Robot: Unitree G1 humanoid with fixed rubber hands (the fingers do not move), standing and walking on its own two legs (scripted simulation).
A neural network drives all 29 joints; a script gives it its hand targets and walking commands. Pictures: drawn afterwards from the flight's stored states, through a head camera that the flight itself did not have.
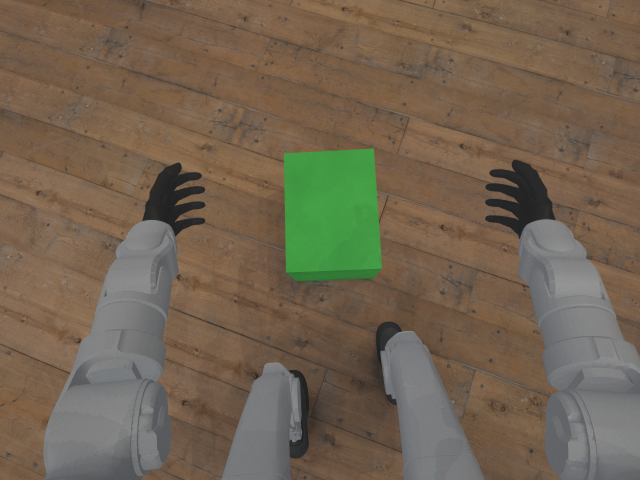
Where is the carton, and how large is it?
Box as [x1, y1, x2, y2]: [284, 149, 381, 280]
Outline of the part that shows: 373,149 284,153 286,272 295,280 370,278 373,277 381,268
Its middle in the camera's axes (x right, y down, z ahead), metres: +0.03 -0.05 +0.97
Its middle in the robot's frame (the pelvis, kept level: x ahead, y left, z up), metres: +0.54 -0.03 -0.57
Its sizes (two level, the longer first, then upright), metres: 0.280 0.210 0.217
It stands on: the floor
